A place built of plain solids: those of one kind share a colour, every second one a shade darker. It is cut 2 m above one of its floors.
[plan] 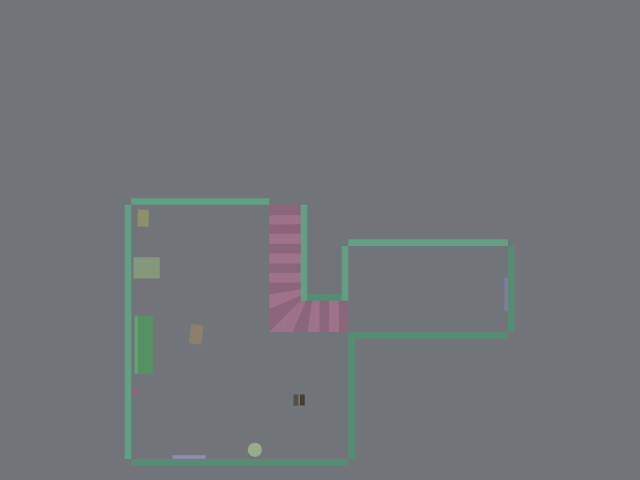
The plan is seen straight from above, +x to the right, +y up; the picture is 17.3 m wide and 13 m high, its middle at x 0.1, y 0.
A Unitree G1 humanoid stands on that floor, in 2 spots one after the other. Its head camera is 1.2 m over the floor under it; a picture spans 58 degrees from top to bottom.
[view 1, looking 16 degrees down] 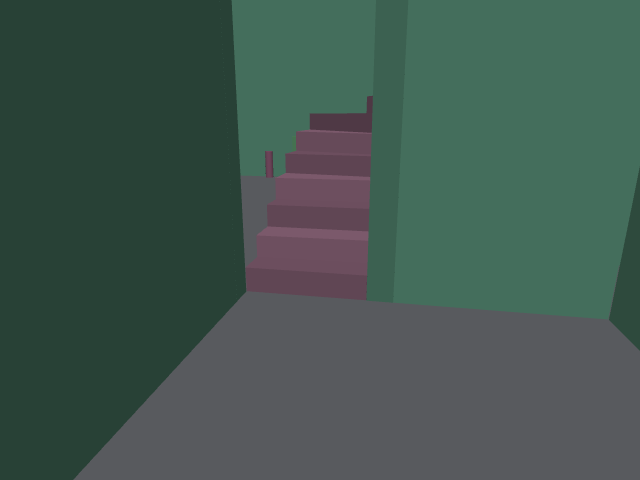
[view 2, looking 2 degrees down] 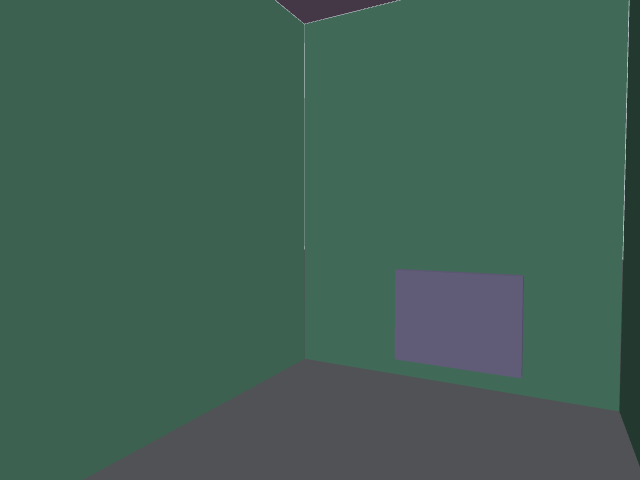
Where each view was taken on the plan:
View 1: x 3.57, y -1.44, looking -169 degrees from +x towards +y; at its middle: tread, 3.14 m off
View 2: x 1.86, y -2.08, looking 28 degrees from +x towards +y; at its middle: wall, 3.77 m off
